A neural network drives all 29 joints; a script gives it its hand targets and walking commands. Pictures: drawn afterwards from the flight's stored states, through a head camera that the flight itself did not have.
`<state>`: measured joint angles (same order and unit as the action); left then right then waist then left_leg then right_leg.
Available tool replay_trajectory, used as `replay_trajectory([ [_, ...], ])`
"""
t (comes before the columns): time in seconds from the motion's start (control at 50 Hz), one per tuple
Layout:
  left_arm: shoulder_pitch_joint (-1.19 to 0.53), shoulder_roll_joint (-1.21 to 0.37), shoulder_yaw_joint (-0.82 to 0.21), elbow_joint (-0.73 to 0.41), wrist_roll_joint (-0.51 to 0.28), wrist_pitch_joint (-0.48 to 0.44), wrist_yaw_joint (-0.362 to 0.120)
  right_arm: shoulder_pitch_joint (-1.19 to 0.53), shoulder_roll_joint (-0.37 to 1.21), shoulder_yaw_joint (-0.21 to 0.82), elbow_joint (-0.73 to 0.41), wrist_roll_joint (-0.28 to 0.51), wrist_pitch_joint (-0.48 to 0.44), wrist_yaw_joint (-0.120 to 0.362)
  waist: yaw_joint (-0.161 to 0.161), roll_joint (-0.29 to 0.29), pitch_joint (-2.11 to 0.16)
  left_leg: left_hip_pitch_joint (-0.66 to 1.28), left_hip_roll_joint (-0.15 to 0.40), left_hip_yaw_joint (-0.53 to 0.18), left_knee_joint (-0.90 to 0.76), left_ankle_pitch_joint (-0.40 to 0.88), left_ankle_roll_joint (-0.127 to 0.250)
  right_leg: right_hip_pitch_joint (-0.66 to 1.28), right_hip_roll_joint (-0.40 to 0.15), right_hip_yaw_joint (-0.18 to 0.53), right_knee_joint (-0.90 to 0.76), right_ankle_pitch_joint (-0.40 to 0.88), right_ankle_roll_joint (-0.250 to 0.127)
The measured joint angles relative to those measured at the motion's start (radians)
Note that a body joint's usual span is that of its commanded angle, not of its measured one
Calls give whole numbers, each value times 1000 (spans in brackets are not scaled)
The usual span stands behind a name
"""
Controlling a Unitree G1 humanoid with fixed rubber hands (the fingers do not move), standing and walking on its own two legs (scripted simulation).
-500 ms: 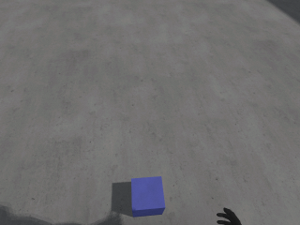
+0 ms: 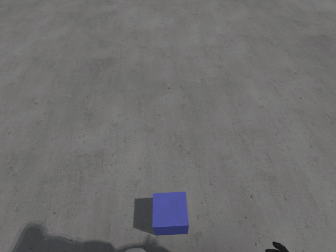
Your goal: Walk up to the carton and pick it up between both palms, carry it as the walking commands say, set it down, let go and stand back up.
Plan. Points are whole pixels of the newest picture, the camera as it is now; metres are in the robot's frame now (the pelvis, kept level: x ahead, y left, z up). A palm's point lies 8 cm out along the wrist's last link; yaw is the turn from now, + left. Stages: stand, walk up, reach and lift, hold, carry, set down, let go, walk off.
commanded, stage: walk up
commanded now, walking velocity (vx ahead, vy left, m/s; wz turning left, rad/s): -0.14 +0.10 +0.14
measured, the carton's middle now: (170, 214) +0.40 +0.03 -0.67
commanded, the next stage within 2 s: stand in 0.66 s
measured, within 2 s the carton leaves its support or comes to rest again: neither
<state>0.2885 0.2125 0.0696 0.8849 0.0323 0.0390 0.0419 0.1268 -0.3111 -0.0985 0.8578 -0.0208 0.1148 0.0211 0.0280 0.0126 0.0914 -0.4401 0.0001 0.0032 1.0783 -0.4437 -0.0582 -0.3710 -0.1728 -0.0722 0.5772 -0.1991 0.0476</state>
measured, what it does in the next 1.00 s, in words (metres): steps on the spot: left foot, then right foot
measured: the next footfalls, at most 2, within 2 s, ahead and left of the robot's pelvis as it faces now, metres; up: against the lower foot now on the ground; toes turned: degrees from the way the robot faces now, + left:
left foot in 0.14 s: -0.03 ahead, +0.16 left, +0.00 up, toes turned -5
right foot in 0.50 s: -0.01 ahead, -0.05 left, +0.00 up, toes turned +9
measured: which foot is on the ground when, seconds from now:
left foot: up 0.00-0.12, down 0.14-1.00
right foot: down 0.00-0.14, up 0.16-0.48, down 0.50-1.00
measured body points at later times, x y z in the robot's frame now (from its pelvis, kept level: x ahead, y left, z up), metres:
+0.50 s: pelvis -0.02 +0.08 +0.00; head +0.00 +0.10 +0.45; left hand +0.01 +0.32 -0.16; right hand +0.01 -0.14 -0.14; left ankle -0.06 +0.15 -0.73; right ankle -0.05 -0.04 -0.73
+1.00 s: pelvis -0.01 +0.08 +0.01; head +0.00 +0.09 +0.46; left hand +0.00 +0.30 -0.16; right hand -0.01 -0.15 -0.14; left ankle -0.06 +0.15 -0.73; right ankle -0.05 -0.03 -0.73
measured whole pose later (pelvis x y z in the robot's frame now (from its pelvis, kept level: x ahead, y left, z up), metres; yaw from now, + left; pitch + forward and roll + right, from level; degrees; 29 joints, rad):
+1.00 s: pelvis -0.01 +0.08 +0.01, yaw -2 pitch -2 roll -1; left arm 0.23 0.15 0.02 1.12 0.00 0.00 0.04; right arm 0.27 -0.15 -0.01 1.08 0.00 -0.01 -0.05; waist 0.01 -0.02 0.05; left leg -0.06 -0.01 0.12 0.38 -0.29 0.06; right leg -0.10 0.00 -0.06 0.37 -0.25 -0.01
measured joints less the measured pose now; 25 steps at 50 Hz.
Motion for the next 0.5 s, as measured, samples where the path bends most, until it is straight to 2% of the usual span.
replay_trajectory([
  [0.1,-12,10,8,-8,10,-4,-14,14,27,24,-5,3,-17,11,19,-31,-22,138,11,29,-304,-38,8,-16,-17,-22,-16,35,28],
  [0.14,-14,18,10,-5,11,2,-20,20,42,35,-5,2,-38,10,18,-43,-23,207,14,47,-463,30,27,-34,-19,-23,4,37,40],
  [0.16,-18,29,10,3,10,6,-22,20,63,38,8,-2,-49,8,23,-67,-12,214,4,60,-468,67,49,-44,-19,2,33,-2,30],
  [0.2,-3,40,6,13,6,23,-24,45,99,57,24,-12,-61,5,30,-82,-22,224,12,76,-470,74,76,-79,37,60,156,-182,7],
  [0.24,14,45,2,31,8,32,-35,82,132,71,40,-19,-75,-1,15,-86,-44,254,21,77,-521,90,86,-88,86,82,251,-202,-16],
  [0.28,19,44,-7,49,7,34,-46,120,154,80,61,-18,-91,-11,-2,-86,-63,287,19,70,-585,122,90,-73,112,85,289,-163,-31],
  [0.34,25,29,-18,63,11,26,-47,147,168,87,88,-11,-105,-25,-8,-82,-73,321,6,82,-645,148,105,-25,127,85,253,-128,-39],
  [0.42,18,2,-22,87,7,21,-31,151,181,92,114,-4,-125,-42,-9,-78,-70,333,-20,119,-661,145,123,52,132,79,155,-151,-41],
  [0.46,6,-10,-26,95,1,16,-23,156,187,93,124,-3,-129,-47,-11,-72,-67,327,-32,131,-650,136,128,98,137,68,89,-158,-44],
  [0.5,-7,-22,-31,100,-6,4,-15,161,189,92,137,1,-128,-52,-7,-64,-64,315,-41,145,-627,119,131,153,143,50,-12,-113,-49],
])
